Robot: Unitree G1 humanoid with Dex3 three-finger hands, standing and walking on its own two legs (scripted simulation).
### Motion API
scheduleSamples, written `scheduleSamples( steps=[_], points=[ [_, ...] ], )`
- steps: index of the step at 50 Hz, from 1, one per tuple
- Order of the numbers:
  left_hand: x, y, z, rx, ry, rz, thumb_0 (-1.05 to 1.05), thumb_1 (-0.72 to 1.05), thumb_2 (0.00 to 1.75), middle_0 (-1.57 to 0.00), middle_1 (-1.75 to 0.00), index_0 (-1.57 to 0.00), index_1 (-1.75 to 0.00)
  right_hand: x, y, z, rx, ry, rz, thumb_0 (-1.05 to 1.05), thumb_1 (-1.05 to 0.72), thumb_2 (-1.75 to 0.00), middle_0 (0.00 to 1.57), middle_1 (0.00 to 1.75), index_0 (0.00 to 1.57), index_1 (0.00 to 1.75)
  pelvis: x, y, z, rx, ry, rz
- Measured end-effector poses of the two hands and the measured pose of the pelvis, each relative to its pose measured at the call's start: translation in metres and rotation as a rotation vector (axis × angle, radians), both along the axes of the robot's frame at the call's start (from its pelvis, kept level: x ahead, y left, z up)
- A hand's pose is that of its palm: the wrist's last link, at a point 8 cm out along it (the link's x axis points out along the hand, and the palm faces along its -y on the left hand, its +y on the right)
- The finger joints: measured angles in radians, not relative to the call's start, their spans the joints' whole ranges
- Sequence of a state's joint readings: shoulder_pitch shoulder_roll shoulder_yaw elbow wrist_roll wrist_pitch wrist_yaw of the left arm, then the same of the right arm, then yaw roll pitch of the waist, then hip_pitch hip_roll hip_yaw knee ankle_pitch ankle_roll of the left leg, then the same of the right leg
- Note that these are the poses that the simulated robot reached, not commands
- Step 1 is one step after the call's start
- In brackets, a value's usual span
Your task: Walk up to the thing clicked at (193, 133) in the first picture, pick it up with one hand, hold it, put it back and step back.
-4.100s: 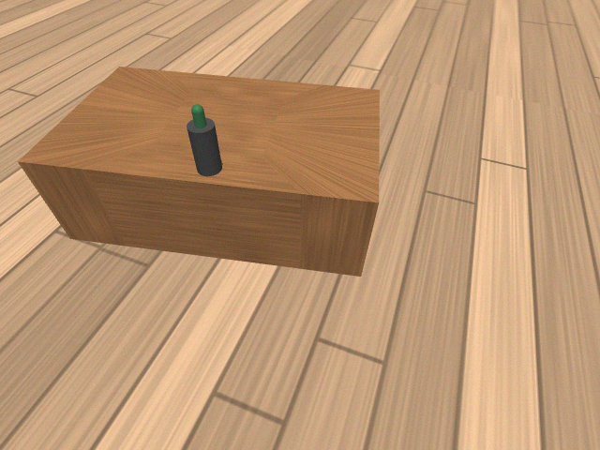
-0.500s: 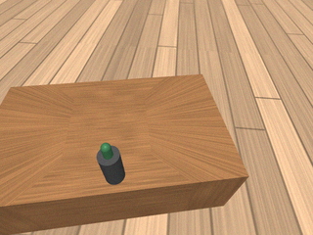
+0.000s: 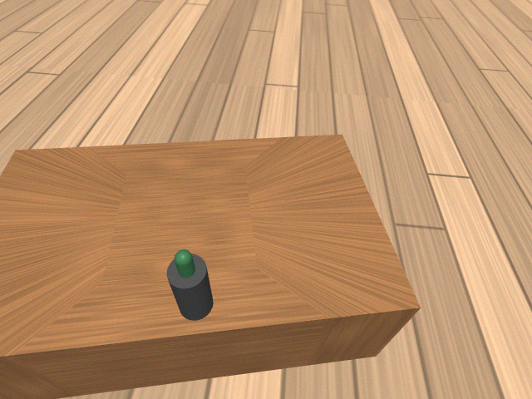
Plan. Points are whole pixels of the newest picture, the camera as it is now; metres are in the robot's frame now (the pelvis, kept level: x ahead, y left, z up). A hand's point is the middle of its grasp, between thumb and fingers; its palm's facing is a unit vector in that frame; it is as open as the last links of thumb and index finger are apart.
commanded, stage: walk up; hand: left
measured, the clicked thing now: (190, 281) +0.43 +0.16 -0.24
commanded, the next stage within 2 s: stand in 0.12 s
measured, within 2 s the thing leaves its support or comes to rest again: neither
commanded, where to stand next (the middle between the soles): +0.05 -0.04 m, yaw +0 degrees
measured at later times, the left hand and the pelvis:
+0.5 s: hand out of the picture +0.08 +0.27 -0.15, palm faces -0.01 -0.94 -0.34, open 7.4 cm; pelvis +0.01 +0.01 +0.00, yaw +0 degrees
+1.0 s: hand out of the picture +0.08 +0.27 -0.15, palm faces -0.01 -0.94 -0.34, open 7.4 cm; pelvis +0.01 +0.01 +0.00, yaw +1 degrees
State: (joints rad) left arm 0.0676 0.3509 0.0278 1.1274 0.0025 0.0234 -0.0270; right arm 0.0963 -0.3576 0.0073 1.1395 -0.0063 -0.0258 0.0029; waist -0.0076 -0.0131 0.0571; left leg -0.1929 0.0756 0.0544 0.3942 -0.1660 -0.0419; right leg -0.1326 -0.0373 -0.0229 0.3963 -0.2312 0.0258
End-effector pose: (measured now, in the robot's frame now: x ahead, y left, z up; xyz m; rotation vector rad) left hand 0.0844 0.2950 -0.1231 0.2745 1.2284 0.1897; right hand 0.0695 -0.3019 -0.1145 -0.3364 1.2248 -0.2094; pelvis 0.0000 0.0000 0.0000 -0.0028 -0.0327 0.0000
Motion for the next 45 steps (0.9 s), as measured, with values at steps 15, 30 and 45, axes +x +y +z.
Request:
scheduleSamples(
  steps=[15,30,45],
  points=[
    [-0.009,0.009,0.003,0.018,0.021,-0.002,0.01,0.9,0.9,-0.2,-0.3,-0.2,-0.3,0.026,0.015,0.002,0.029,-0.032,0.018,0.0,-0.91,-0.9,0.2,0.3,0.2,0.3,0.006,0.008,0.003,-0.002,0.003,0.003],
    [-0.005,0.017,0.007,0.038,0.013,-0.002,0.01,0.9,0.9,-0.2,-0.3,-0.2,-0.3,0.026,0.021,-0.001,0.04,-0.015,0.01,0.0,-0.91,-0.9,0.2,0.3,0.2,0.3,0.012,0.011,0.004,0.0,0.0,0.007],
    [-0.003,0.015,0.006,0.031,0.013,-0.006,0.01,0.9,0.9,-0.2,-0.3,-0.2,-0.3,0.02,0.017,0.001,0.03,-0.003,0.002,0.0,-0.91,-0.9,0.2,0.3,0.2,0.3,0.013,0.012,0.004,0.002,0.0,0.01]
  ],
)
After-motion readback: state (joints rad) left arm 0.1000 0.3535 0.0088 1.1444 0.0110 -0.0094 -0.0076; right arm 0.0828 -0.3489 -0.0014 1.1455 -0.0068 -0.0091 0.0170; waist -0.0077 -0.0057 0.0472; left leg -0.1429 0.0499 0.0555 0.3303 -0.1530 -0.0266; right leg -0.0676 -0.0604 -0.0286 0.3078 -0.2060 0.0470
